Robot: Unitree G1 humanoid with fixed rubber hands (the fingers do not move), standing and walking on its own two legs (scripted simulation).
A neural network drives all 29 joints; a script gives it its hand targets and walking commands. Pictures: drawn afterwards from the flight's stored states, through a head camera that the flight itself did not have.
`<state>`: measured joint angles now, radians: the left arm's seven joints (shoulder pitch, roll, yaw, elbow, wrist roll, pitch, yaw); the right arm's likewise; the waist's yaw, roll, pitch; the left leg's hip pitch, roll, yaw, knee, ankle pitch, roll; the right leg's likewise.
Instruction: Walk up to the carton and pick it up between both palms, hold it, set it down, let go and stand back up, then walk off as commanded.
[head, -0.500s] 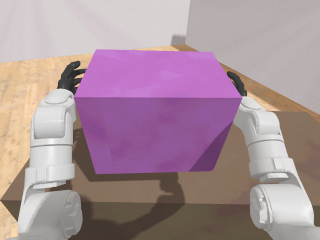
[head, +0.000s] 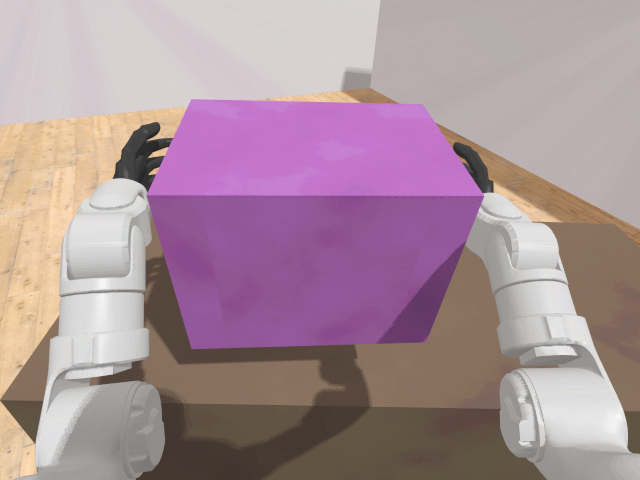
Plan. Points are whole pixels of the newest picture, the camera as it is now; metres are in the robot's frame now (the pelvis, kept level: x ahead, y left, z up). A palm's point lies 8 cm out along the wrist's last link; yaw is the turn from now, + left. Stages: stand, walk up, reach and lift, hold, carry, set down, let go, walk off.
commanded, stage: hold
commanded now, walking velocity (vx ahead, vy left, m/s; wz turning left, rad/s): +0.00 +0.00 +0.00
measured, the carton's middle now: (310, 222) +0.39 +0.00 +0.19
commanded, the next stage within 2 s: set down in 1.70 s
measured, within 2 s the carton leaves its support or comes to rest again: neither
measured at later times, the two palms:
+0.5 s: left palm (134, 188) +0.36 +0.19 +0.26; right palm (473, 203) +0.37 -0.20 +0.23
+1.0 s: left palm (133, 189) +0.36 +0.19 +0.26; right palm (473, 203) +0.37 -0.20 +0.23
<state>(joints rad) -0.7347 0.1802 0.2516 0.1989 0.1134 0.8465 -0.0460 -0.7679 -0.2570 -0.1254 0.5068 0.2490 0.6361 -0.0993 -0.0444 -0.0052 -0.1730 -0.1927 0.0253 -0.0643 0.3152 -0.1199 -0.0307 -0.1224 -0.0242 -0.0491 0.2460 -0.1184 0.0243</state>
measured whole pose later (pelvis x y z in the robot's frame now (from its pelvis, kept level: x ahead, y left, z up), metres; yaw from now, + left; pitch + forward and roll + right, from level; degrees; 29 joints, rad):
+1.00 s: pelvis +0.00 +0.00 +0.00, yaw +0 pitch +0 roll -1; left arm -0.73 0.18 0.25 0.19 0.11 0.85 -0.05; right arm -0.77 -0.26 -0.12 0.50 0.25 0.64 -0.10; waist -0.04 -0.01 -0.17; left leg -0.19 0.03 -0.06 0.32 -0.12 -0.03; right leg -0.12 -0.02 -0.05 0.25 -0.12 0.02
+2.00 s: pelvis +0.00 +0.00 +0.00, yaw +0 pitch -1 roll -1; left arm -0.86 0.18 0.33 0.39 0.19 0.66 -0.14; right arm -0.77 -0.21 -0.18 0.51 0.15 0.50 -0.10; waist -0.05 -0.01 -0.17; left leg -0.19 0.03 -0.06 0.31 -0.12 -0.03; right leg -0.12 -0.02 -0.05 0.25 -0.12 0.02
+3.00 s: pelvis +0.02 +0.00 +0.00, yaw +0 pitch -1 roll -1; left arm -0.80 0.18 0.35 0.55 0.16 0.35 -0.16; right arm -0.65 -0.12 -0.21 0.55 0.08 0.22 -0.13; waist -0.10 -0.04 -0.02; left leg -0.14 0.03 -0.06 0.29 -0.13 -0.03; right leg -0.07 -0.02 -0.05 0.22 -0.13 0.02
